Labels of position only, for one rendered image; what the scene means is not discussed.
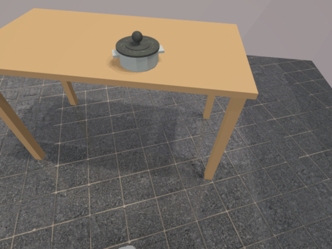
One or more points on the table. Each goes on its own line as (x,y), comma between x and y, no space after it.
(71,46)

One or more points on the pot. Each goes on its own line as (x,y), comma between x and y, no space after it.
(138,64)

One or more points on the lid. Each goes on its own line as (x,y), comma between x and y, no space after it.
(147,47)

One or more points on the knob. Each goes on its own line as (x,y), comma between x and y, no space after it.
(137,36)

